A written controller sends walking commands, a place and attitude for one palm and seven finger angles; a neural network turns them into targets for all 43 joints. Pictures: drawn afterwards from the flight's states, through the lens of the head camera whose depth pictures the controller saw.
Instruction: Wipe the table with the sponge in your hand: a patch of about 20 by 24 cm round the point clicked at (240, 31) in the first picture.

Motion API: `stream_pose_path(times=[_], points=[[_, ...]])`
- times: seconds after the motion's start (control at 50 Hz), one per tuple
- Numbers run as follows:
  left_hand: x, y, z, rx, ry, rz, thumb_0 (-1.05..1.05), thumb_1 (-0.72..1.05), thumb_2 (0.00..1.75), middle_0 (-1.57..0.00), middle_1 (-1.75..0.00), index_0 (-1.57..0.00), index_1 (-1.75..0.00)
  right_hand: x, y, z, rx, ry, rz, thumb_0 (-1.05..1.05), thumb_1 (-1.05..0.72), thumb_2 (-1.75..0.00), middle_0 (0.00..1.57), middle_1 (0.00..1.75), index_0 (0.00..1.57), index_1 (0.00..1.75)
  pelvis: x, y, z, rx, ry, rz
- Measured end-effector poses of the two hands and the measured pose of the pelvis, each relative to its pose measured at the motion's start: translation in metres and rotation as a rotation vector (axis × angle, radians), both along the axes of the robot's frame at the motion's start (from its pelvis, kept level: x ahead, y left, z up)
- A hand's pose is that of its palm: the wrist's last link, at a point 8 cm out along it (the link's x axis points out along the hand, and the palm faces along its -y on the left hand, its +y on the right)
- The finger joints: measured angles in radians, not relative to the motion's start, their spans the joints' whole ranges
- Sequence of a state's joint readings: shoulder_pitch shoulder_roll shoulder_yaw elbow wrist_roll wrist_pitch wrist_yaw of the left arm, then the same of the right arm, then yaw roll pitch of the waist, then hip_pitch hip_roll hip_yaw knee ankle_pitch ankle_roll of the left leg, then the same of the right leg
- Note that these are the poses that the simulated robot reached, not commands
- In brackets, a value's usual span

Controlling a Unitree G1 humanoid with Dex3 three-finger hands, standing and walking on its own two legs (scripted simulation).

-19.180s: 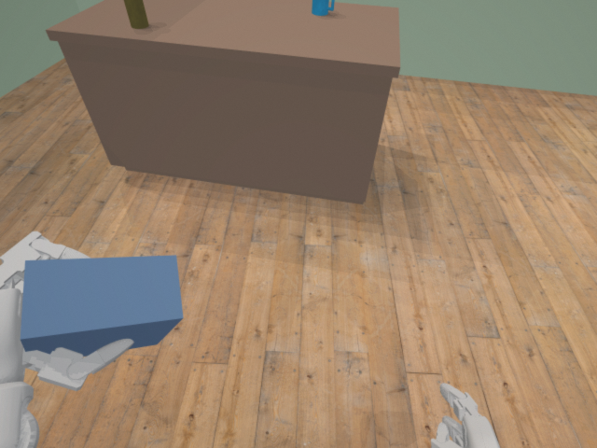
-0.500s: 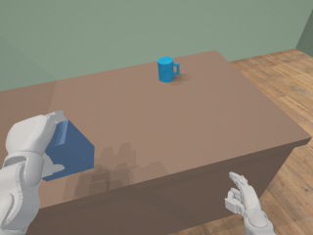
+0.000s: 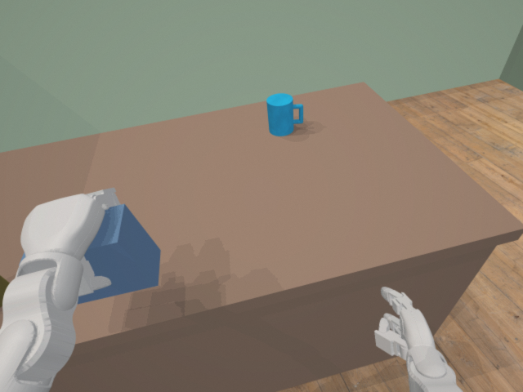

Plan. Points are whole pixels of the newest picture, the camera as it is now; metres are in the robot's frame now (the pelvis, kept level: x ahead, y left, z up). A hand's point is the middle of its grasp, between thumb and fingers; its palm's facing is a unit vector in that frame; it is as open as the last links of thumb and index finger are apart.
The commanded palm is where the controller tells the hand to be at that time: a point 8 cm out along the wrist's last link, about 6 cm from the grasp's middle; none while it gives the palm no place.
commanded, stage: turn the palm down, sponge in hand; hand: left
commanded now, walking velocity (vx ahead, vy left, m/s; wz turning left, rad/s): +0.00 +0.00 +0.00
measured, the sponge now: (107, 263) +0.23 +0.29 +0.10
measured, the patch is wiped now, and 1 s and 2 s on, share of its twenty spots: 0.00 0.00 0.00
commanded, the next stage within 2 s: move the sponge above the wiping area in 0.02 s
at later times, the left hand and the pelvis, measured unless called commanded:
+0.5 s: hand (102, 244) +0.24 +0.28 +0.14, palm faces +0.07 -0.06 -1.00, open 10.3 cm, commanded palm +0.21 +0.28 +0.21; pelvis +0.01 -0.01 +0.00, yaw +0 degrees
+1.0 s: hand (120, 242) +0.26 +0.27 +0.12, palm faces +0.06 -0.08 -1.00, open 10.3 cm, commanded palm +0.23 +0.26 +0.19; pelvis +0.02 -0.01 +0.00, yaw +0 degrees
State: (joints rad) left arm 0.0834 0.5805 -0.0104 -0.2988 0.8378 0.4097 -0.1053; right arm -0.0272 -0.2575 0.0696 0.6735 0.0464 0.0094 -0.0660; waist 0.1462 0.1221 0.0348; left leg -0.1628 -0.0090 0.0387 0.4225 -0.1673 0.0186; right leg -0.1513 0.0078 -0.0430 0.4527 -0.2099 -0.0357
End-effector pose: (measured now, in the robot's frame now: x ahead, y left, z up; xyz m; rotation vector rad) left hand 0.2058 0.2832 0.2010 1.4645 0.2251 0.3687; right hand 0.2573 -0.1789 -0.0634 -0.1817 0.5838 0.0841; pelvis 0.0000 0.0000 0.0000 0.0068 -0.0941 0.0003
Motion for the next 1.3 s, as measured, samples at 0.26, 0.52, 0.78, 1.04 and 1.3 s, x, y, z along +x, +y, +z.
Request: stream_pose_path(times=[0.26, 0.52, 0.78, 1.04, 1.3], points=[[0.002, -0.001, -0.002, -0.004, 0.006, 0.024, 0.00, -0.52, 1.03, -0.70, -1.34, -0.72, -1.33, -0.001, -0.011, -0.001, 0.001, 0.002, -0.016, 0.01, -0.90, -0.90, 0.20, 0.30, 0.20, 0.30, 0.002, -0.005, 0.000, 0.001, 0.004, -0.003], [0.015, -0.003, -0.014, -0.002, 0.033, 0.008, 0.00, -0.52, 1.03, -0.70, -1.34, -0.72, -1.33, -0.004, -0.023, -0.005, -0.018, 0.015, -0.038, 0.01, -0.90, -0.90, 0.20, 0.30, 0.20, 0.30, 0.006, -0.010, 0.000, 0.000, 0.007, 0.001], [0.029, -0.015, -0.021, -0.005, 0.041, -0.012, 0.00, -0.52, 1.03, -0.70, -1.34, -0.72, -1.33, -0.002, -0.025, -0.009, -0.004, 0.032, -0.047, 0.01, -0.90, -0.90, 0.20, 0.30, 0.20, 0.30, 0.012, -0.010, 0.001, 0.003, 0.019, -0.005], [0.030, -0.018, -0.029, -0.020, 0.058, -0.002, 0.00, -0.52, 1.03, -0.70, -1.34, -0.72, -1.33, 0.007, -0.025, -0.006, -0.001, 0.027, -0.043, 0.01, -0.90, -0.90, 0.20, 0.30, 0.20, 0.30, 0.017, -0.009, 0.001, 0.002, 0.024, -0.002], [0.042, -0.013, -0.036, -0.017, 0.065, 0.025, 0.00, -0.52, 1.03, -0.70, -1.34, -0.72, -1.33, 0.007, -0.024, -0.006, -0.007, 0.037, -0.046, 0.01, -0.90, -0.90, 0.20, 0.30, 0.20, 0.30, 0.018, -0.010, 0.002, 0.000, 0.028, 0.002]])
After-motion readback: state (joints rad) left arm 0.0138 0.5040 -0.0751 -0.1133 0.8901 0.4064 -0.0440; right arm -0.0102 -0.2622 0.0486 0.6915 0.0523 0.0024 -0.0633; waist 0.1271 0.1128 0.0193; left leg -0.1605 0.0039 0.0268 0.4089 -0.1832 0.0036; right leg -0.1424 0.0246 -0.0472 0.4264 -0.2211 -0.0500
